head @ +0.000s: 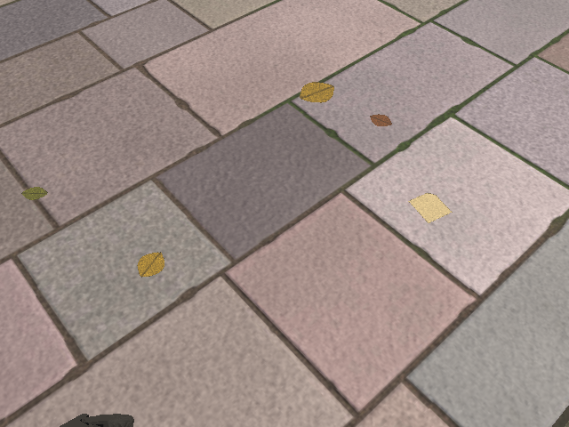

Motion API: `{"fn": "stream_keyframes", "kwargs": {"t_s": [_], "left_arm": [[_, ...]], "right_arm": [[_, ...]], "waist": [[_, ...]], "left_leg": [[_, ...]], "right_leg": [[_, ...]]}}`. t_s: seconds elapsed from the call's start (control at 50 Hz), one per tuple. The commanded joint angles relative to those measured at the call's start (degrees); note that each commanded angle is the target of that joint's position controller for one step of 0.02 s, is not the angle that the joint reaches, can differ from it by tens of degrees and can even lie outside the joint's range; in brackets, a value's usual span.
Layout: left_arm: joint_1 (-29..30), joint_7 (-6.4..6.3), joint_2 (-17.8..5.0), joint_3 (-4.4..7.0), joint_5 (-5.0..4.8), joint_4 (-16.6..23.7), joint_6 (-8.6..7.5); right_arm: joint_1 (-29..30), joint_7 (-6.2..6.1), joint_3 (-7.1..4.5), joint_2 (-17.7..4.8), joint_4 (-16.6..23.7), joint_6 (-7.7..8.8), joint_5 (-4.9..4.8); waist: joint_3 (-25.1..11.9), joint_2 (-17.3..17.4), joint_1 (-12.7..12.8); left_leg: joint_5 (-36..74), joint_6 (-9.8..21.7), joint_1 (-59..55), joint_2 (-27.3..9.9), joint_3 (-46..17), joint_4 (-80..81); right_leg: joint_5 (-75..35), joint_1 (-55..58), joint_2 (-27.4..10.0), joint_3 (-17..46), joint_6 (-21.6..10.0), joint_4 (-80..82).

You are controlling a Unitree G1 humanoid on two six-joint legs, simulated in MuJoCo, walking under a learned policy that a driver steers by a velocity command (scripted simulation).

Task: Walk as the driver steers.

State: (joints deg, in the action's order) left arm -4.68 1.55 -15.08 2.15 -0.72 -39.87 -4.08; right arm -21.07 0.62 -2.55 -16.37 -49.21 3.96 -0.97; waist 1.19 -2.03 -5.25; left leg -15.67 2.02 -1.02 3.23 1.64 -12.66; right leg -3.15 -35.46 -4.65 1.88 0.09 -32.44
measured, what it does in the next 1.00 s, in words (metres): walks ahead, turning left: right foot, then left foot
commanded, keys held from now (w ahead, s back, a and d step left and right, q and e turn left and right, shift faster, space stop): w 0.32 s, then w+q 0.68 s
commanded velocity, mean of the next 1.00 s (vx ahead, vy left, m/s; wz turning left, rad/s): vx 0.50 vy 0.00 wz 0.27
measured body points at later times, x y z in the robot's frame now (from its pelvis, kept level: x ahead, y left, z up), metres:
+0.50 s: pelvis +0.28 -0.03 +0.00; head +0.31 -0.03 +0.45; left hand +0.30 +0.25 -0.12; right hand +0.48 -0.27 -0.10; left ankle +0.47 +0.13 -0.69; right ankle +0.20 -0.13 -0.74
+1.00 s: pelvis +0.57 +0.04 +0.00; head +0.60 +0.07 +0.45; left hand +0.70 +0.35 -0.08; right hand +0.70 -0.22 -0.10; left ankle +0.49 +0.11 -0.74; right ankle +0.80 -0.06 -0.70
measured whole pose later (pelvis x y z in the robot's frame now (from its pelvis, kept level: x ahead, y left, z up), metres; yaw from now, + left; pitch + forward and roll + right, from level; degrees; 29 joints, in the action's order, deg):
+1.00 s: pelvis +0.57 +0.04 +0.00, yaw +19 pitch +2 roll +0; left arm -2.1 0.6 -16.5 2.4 0.2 -41.1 -5.7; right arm -20.1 -0.6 -4.0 -16.5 -42.8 2.3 -1.3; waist 1.6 -1.8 -4.4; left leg -14.5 4.2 6.9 6.4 -8.6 -20.0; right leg -2.2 -35.6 -3.0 6.2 3.5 -32.8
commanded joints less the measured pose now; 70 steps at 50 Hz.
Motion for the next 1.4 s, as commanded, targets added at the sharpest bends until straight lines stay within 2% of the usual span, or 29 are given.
{"fn": "stream_keyframes", "kwargs": {"t_s": [0.02, 0.06, 0.08, 0.1, 0.12, 0.14, 0.16, 0.22, 0.3, 0.42, 0.54, 0.58, 0.62, 0.64, 0.66, 0.68, 0.7, 0.74, 0.82, 0.94, 1.04, 1.1, 1.12, 1.14, 1.16, 1.18, 1.22, 1.28, 1.4], "left_arm": [[6.35, 0.89, -4.68, 1.10, -0.19, 5.80, -1.36], [1.82, 0.94, -6.56, 1.96, 0.06, 4.78, -1.49], [-5.52, 0.60, -8.59, 3.15, 0.28, 2.56, -1.47], [-15.32, 0.01, -11.77, 4.37, 0.73, 0.26, -1.31], [-21.11, -0.34, -17.98, 5.80, 1.40, -0.81, -0.93], [-22.62, -0.26, -13.64, 4.68, 0.38, -1.32, -0.63], [-18.45, -0.37, -10.90, 3.55, 0.12, -1.02, -0.59], [-9.25, -0.14, -6.56, 2.05, 1.12, -0.19, -0.78], [-8.47, -0.19, -7.90, 2.59, 0.79, -1.93, -2.05], [-11.92, -1.29, -9.95, 3.01, 0.91, -5.14, -1.90], [-15.09, -1.82, -10.80, 3.60, 0.15, -8.66, -0.25], [-13.77, -2.30, -11.95, 3.99, 0.03, -8.51, 0.60], [-12.37, -3.17, -12.29, 3.97, 0.20, -7.72, 1.76], [-13.34, -3.72, -10.75, 3.10, 1.18, -6.25, 1.62], [-19.53, -2.49, -2.62, 0.33, 2.63, -4.02, -0.12], [-15.05, -1.46, -7.49, 1.18, 0.79, -4.53, -2.35], [-9.70, -0.82, -10.01, 1.85, -1.25, -2.64, -3.74], [-5.79, -1.41, -9.31, 1.85, 0.43, -1.82, -4.54], [-7.48, -1.67, -7.46, 2.09, 1.65, -1.30, -2.23], [4.64, -1.18, -4.68, 1.00, 1.13, 2.29, -2.24], [6.98, -0.37, -7.71, 2.09, 0.29, 3.73, -3.15], [-3.54, -0.51, -9.99, 3.42, 1.09, 0.69, -3.94], [-11.34, -0.77, -12.44, 4.02, 1.94, -0.21, -4.04], [-17.61, -0.48, -17.59, 5.61, 2.13, -3.04, -3.14], [-17.97, 0.13, -12.91, 4.53, -0.08, -3.40, -2.99], [-14.47, 0.16, -9.53, 3.46, -0.48, -2.55, -2.71], [-10.17, 0.16, -8.13, 2.75, 0.53, -1.69, -1.82], [-10.32, -0.23, -7.38, 2.29, 0.39, -1.83, -1.49], [-13.75, -1.87, -11.34, 3.72, -0.72, -3.28, -0.12]], "right_arm": [[-1.70, -0.63, -2.66, -10.44, 1.18, -0.49, -0.39], [-0.43, -0.97, -2.98, -11.41, 1.09, -1.05, -0.44], [0.43, -1.11, -2.72, -10.88, 1.24, -1.36, -0.39], [0.54, -1.27, -1.68, -8.65, 2.29, -1.32, 0.48], [-6.07, -0.84, 0.40, -2.43, 3.95, -0.17, 1.02], [-4.92, -0.42, 0.15, -4.33, 2.86, 1.12, 0.49], [0.27, 0.07, -1.19, -8.97, 4.38, 1.90, -1.09], [5.51, -0.16, -1.48, -7.63, 5.30, 1.50, 0.14], [4.91, -0.56, -0.99, -4.64, 5.00, -0.37, 0.62], [15.37, 0.57, -0.17, -2.64, 7.40, 0.11, 0.08], [21.80, 2.32, -0.31, -3.36, 11.47, 0.07, -0.17], [19.75, 2.82, -0.93, -4.53, 11.96, 0.02, 0.12], [7.53, 2.51, -3.39, -8.38, 9.34, -0.28, 0.16], [-2.07, 1.66, -5.23, -13.07, 7.61, -0.67, 0.04], [-2.92, 1.49, -6.10, -18.27, 7.63, -0.56, -0.57], [-4.64, 1.41, -4.64, -12.76, 8.23, -0.43, -0.70], [-2.28, 1.14, -4.01, -10.62, 8.39, -0.17, -0.10], [4.32, 0.84, -3.36, -8.41, 10.02, -0.08, 0.34], [6.89, 0.01, -3.16, -7.96, 11.65, -0.07, 0.55], [2.30, -1.57, -3.99, -10.00, 10.23, -0.79, -0.21], [-0.42, -1.95, -4.07, -9.34, 9.04, -1.64, -0.57], [0.21, -1.83, -3.13, -6.35, 9.14, -1.88, 0.26], [-0.45, -1.65, -1.96, -3.76, 9.86, -1.74, 1.07], [-8.73, -1.56, -1.06, -0.82, 10.40, -1.01, -0.46], [-8.32, -1.63, -1.41, -5.07, 9.53, -0.54, -0.75], [-1.62, -1.39, -2.18, -8.20, 10.31, -0.26, -0.66], [6.80, -1.35, -2.11, -7.47, 12.43, 0.77, 1.06], [6.82, -0.87, -1.78, -4.75, 13.24, 1.39, 1.59], [16.85, -0.06, -0.45, -2.43, 15.35, 1.97, 0.94]], "waist": [[2.66, 5.99, 1.00], [-0.33, 7.05, 4.24], [-5.03, 6.35, 8.23], [-12.93, 4.15, 12.24], [-21.75, -9.09, 10.64], [-25.01, -11.75, 11.90], [-15.24, -7.61, 11.68], [-3.00, -2.08, 6.58], [-1.23, -2.38, 4.07], [1.37, -0.93, 7.86], [3.37, -0.36, 9.49], [1.31, -1.69, 7.64], [-6.37, -1.32, 0.98], [-12.72, 4.30, -2.52], [-18.48, 18.48, 2.75], [-22.55, 12.62, -0.98], [-14.40, 10.40, -1.54], [-6.25, 2.37, 2.05], [-3.67, 4.55, 6.09], [-0.97, 6.18, 1.91], [-0.91, 7.74, 2.06], [-5.92, 8.71, 6.90], [-13.19, 4.02, 9.94], [-18.78, -14.68, 7.26], [-16.10, -13.04, 8.48], [-8.22, -6.92, 9.25], [-1.42, -0.86, 8.34], [-2.41, -4.01, 5.90], [-1.43, -3.48, 8.27]], "left_leg": [[22.35, 8.16, -1.16, -17.60, -7.84, 0.54], [34.81, 6.86, -2.88, -17.36, -7.06, -5.46], [42.02, 5.48, -1.24, -14.92, -4.85, -14.06], [35.21, 3.55, 7.35, -12.19, -2.83, -27.63], [8.97, -0.82, 31.28, -2.87, -0.05, -50.59], [-17.45, -0.92, 39.96, -0.69, -7.46, -58.87], [-14.94, -0.16, 45.16, -4.35, -8.19, -62.09], [-2.73, -0.49, 39.85, -10.66, -5.67, -53.33], [3.20, -2.93, 36.75, -11.61, -4.83, -46.53], [21.70, -2.56, 36.24, -9.63, -3.00, -26.72], [16.05, 0.85, 40.43, -7.63, -2.89, -20.15], [10.14, 2.64, 35.98, -5.17, 0.14, -19.97], [9.73, 5.38, 18.65, -0.29, 3.50, -17.85], [11.82, 8.99, 1.00, -6.80, -7.93, -17.90], [2.04, 20.50, -19.43, -20.59, -39.84, -12.29], [-4.93, 20.76, -23.08, -21.97, -48.05, -5.69], [-1.68, 17.82, -17.59, -20.17, -39.61, -4.85], [10.36, 15.02, -1.90, -16.02, -28.46, -3.82], [21.26, 15.39, 11.07, -12.94, -21.45, 0.00], [14.45, 10.61, 17.35, -7.99, -16.28, -0.14], [9.94, 8.87, 10.10, -10.91, -23.94, -6.53], [18.35, 6.26, 8.28, -8.73, -21.98, -16.93], [12.99, 4.39, 13.53, -5.56, -17.74, -31.46], [-8.10, -0.32, 33.55, 3.19, -10.23, -50.59], [-17.50, -0.84, 42.61, 0.94, -12.15, -58.45], [-12.68, -0.68, 45.67, -2.09, -11.68, -60.33], [-5.98, -0.78, 44.34, -5.49, -7.97, -54.82], [-4.59, -2.01, 37.94, -6.91, -6.44, -44.64], [11.79, -4.44, 27.29, -3.60, -4.16, -22.78]], "right_leg": [[3.22, 0.19, 1.26, -0.64, -1.71, 3.18], [7.04, 7.65, 3.35, -2.44, -3.52, 4.69], [5.99, 18.26, 4.87, -4.03, -5.20, 6.23], [3.82, 34.87, -0.34, 0.98, -8.14, 3.34], [11.30, 58.14, -15.15, 26.50, -17.47, 4.89], [18.63, 60.11, -17.96, 40.19, -19.63, 12.80], [22.14, 52.98, -15.93, 32.41, -16.56, 14.26], [11.77, 31.44, -9.28, 16.57, -13.17, 19.93], [3.24, 24.29, -7.68, 9.19, -14.56, 24.59], [1.79, 26.92, -6.16, -0.97, -11.37, 26.72], [-3.28, 40.26, -10.80, -4.22, -9.20, 22.41], [-18.96, 42.54, -10.93, -6.03, -7.73, 16.30], [-33.95, 39.48, -7.90, -9.93, -4.91, -1.42], [-20.65, 26.43, -5.41, -10.83, -2.61, -18.62], [28.80, 0.03, 7.27, -7.19, 1.37, -38.82], [35.71, -7.31, 6.87, 3.62, 0.58, -45.20], [31.02, -11.48, 3.90, 4.06, -0.70, -44.90], [23.90, -7.11, -0.08, 3.09, -0.82, -35.64], [20.17, 0.56, -1.01, 2.12, 2.00, -25.72], [-1.73, 6.96, 3.58, 0.83, 3.90, -1.98], [2.23, 9.55, 4.51, 3.64, 2.03, 4.87], [4.75, 22.86, 3.37, 1.48, -2.18, 7.75], [6.92, 35.80, -4.62, 9.68, -6.05, 6.33], [18.46, 53.19, -15.13, 35.69, -16.52, 10.98], [31.14, 53.67, -16.84, 45.83, -17.78, 15.68], [31.16, 47.48, -14.48, 38.48, -15.54, 16.45], [17.75, 36.17, -9.64, 27.62, -14.05, 17.61], [5.15, 30.83, -5.91, 21.63, -14.22, 19.19], [4.40, 22.24, -3.32, 15.61, -12.69, 20.83]]}}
